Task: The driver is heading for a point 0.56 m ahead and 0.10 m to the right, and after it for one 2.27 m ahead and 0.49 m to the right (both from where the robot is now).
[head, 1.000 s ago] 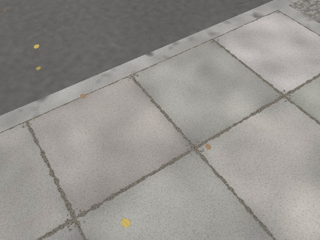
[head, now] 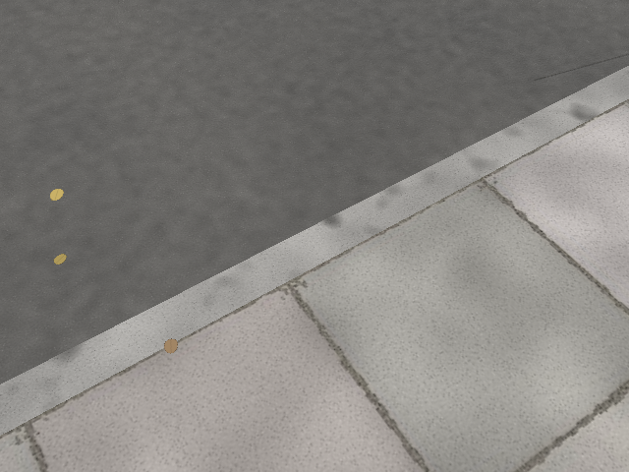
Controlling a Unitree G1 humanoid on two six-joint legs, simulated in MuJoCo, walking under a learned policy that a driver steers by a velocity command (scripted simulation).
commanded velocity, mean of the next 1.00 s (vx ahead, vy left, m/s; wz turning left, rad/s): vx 0.50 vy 0.00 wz -0.48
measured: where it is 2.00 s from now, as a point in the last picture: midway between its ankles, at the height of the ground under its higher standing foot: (421, 232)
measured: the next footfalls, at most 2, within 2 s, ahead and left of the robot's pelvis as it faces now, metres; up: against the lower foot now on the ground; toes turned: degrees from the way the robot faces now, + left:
left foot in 0.44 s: +0.45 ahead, +0.09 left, +0.00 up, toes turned -20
right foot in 0.96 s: +0.58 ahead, -0.28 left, +0.00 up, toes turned -32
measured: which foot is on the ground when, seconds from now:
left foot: up 0.00-0.42, down 0.44-0.98, up 1.00-1.00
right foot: down 0.00-0.46, up 0.48-0.94, down 0.96-1.00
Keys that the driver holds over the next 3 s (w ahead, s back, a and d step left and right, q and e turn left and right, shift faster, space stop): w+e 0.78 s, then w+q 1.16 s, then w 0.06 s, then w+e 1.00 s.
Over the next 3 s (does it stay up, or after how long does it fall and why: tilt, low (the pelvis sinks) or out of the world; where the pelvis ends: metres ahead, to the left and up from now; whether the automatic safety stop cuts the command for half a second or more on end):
stays up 1.53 -0.34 0.01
